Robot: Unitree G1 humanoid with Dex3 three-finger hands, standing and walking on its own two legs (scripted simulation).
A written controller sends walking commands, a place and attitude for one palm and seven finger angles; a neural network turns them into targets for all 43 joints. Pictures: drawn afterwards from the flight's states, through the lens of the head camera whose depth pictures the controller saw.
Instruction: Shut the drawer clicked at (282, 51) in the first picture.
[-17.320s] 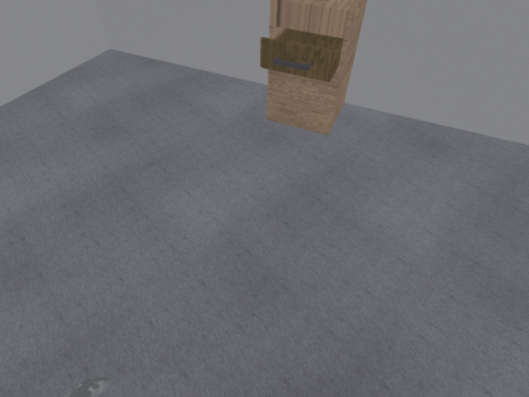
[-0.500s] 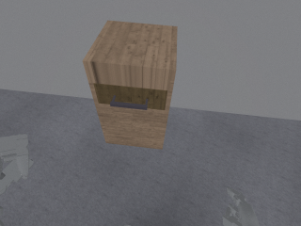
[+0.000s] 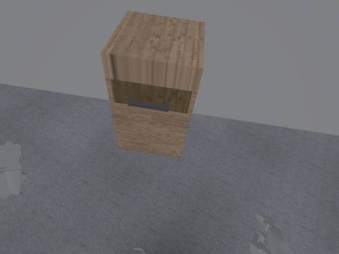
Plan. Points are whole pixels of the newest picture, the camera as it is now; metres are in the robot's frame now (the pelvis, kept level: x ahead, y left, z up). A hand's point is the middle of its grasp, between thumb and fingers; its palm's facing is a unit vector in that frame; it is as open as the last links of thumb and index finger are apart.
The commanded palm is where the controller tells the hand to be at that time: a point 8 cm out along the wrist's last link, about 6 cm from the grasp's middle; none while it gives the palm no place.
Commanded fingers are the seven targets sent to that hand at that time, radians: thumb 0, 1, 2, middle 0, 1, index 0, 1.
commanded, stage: step back with the hand held close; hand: left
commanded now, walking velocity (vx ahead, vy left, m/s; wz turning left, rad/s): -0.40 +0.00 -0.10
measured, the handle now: (149, 102) +0.80 +0.11 -0.23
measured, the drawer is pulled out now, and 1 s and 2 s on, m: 0.00 0.00 0.00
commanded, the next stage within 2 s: stop stepping back and stand still in 0.18 s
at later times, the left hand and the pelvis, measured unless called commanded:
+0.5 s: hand out of the picture +0.07 +0.20 +0.20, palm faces +0.24 -0.80 -0.54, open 3.2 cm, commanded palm +0.04 +0.24 +0.19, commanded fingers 0.00 0.90 0.90 -1.40 -1.60 -1.40 -1.60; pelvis -0.12 -0.03 +0.01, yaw -7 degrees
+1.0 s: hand out of the picture +0.04 +0.24 +0.17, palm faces +0.35 -0.84 -0.41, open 3.2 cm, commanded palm -0.01 +0.27 +0.19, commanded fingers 0.00 0.90 0.90 -1.40 -1.60 -1.40 -1.60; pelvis -0.17 +0.00 +0.01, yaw -5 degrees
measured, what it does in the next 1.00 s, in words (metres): walks backwards: right foot, then left foot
